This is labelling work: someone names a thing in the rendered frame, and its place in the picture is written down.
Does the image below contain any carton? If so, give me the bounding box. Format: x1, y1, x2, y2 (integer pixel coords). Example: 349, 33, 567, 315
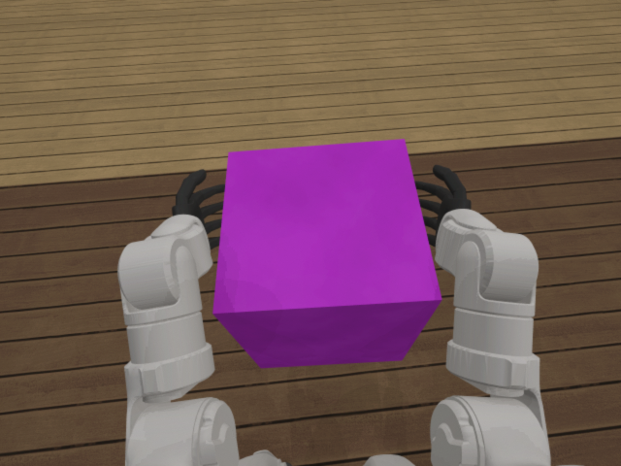
212, 139, 442, 368

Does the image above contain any right robot upper arm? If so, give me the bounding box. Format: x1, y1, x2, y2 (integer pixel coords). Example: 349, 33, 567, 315
430, 395, 582, 466

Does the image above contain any right robot hand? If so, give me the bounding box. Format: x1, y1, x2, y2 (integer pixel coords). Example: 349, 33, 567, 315
414, 165, 472, 247

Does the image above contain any left robot upper arm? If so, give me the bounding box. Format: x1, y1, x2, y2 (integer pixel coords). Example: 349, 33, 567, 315
126, 397, 240, 466

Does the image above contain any left robot forearm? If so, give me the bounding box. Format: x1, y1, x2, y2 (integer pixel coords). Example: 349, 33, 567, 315
117, 215, 215, 466

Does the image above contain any left robot hand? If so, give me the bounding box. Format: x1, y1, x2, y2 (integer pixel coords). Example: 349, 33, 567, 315
172, 169, 225, 250

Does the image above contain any robot left shin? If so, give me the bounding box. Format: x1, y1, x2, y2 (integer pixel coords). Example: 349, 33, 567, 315
254, 449, 275, 457

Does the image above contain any right robot forearm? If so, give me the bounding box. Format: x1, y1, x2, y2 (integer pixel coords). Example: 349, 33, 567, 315
435, 209, 551, 465

